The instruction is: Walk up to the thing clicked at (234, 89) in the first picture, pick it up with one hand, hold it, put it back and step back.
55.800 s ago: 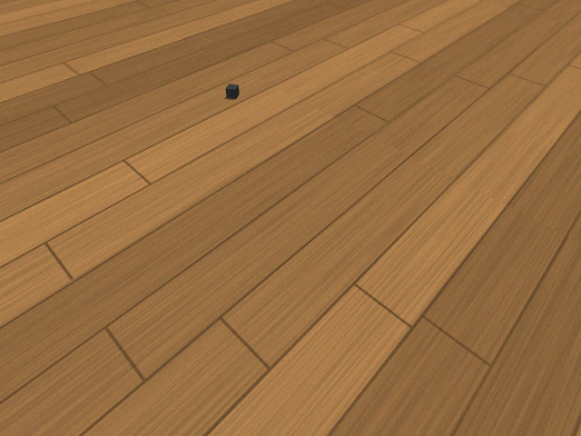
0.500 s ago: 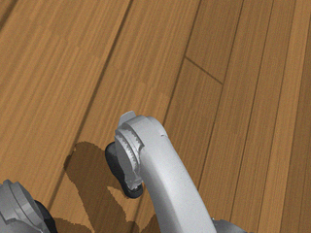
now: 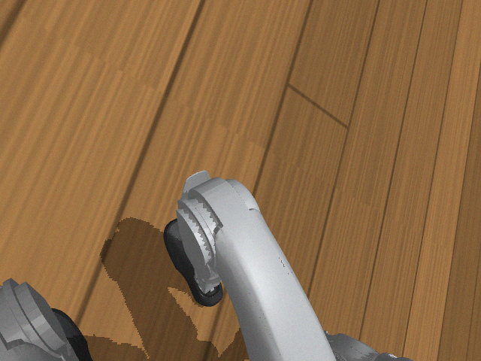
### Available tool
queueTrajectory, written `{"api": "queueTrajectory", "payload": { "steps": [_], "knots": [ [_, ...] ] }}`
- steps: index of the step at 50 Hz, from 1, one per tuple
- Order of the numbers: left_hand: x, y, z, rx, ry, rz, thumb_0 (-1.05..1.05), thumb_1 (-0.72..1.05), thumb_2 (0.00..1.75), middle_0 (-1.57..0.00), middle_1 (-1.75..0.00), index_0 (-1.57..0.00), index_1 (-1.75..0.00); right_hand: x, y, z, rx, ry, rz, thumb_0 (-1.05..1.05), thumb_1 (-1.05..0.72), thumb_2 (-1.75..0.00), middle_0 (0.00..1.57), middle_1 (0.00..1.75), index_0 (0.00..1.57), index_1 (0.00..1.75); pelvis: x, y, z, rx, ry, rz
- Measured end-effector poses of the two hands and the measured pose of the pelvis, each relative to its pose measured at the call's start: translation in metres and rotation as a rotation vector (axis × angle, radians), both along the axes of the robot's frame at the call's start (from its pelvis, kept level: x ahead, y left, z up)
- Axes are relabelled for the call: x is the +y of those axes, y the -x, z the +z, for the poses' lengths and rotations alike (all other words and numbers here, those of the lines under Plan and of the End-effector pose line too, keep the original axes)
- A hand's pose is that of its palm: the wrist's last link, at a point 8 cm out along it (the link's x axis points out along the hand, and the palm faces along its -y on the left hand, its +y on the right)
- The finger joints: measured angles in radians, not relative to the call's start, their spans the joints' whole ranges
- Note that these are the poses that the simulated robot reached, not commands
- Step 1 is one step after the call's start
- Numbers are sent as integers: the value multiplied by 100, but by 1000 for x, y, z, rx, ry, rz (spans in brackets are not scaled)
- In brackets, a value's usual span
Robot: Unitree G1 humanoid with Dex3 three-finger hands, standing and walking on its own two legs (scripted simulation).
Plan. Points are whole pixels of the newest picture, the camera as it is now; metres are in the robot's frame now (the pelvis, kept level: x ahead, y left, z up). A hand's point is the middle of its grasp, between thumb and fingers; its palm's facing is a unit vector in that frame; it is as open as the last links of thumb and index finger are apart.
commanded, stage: rest palm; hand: left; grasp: from above
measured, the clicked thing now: out of the picture +0.50 +0.30 -0.29
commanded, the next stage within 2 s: go down in 0.78 s
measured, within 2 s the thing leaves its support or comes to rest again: neither
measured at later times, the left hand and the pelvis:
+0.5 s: hand out of the picture +0.49 +0.27 -0.25, palm faces +0.00 -0.49 -0.87, open 13.9 cm; pelvis +0.00 +0.00 +0.00, yaw +0 degrees
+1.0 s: hand out of the picture +0.50 +0.27 -0.24, palm faces +0.03 -0.50 -0.87, open 13.8 cm; pelvis +0.00 +0.00 +0.00, yaw +1 degrees
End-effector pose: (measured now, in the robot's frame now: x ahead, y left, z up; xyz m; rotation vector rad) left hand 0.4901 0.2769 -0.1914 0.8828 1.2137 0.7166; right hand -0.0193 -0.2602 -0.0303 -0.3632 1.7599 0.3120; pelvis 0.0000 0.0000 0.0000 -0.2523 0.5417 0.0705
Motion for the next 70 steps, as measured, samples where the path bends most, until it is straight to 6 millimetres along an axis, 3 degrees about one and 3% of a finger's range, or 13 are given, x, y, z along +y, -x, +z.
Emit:
{"api": "queueTrajectory", "payload": {
  "steps": [22, 43, 54, 62, 70],
  "knots": [
    [0, 4, 1, 11, 7, -5, 0, -44, 94, -11, -94, -10, -96, 0, 8, 12, 16, 20, -4, -1, -90, -89, 19, 30, 20, 30, 0, 0, 3, -1, 4, 2],
    [3, 0, 1, -6, -4, 22, 0, -43, 94, -9, -97, -9, -98, -1, -4, -5, 6, -11, 10, -1, -89, -89, 19, 30, 20, 30, 1, -1, -1, -8, -2, 7],
    [4, -2, 7, -13, 1, 20, 0, -43, 94, -8, -101, -9, -101, -3, -7, -2, -5, -8, 13, -1, -90, -89, 19, 30, 20, 30, -1, -1, 2, -3, -5, 5],
    [22, -12, 31, -65, -23, 25, 0, -44, 95, -8, -102, -9, -102, -3, -4, 3, -12, -8, -30, -1, -90, -89, 19, 30, 20, 30, -2, 1, 9, 28, -8, -6],
    [54, -14, 99, -129, -57, 37, 0, -46, 95, -8, -103, -8, -103, -2, -4, 8, -56, -19, -109, -1, -91, -89, 20, 30, 20, 30, -3, 1, 24, 83, -21, -12]
  ]
}}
